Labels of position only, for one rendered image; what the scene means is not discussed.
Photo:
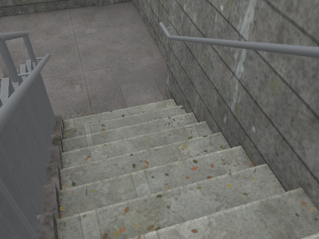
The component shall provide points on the stairs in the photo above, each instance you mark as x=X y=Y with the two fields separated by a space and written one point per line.
x=154 y=172

